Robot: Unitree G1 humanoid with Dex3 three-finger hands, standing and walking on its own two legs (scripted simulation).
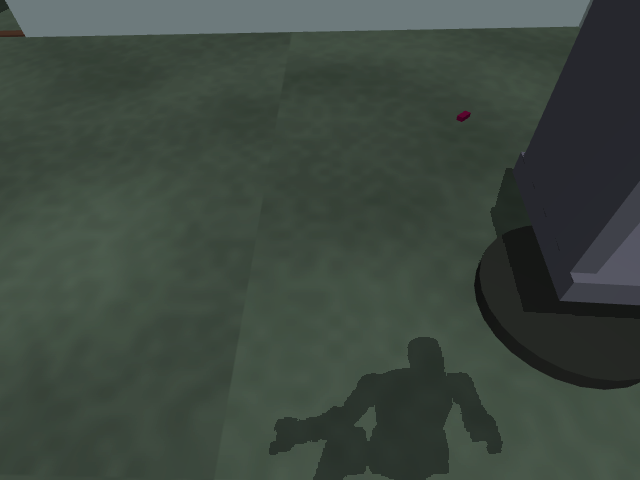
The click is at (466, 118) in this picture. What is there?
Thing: small brick
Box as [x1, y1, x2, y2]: [456, 111, 470, 121]
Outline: 470,113 464,111 457,115 456,119 462,121 468,117
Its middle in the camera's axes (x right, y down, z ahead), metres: +0.82 -0.72 +2.23
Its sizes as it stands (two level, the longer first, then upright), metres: 0.075 0.036 0.025
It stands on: the floor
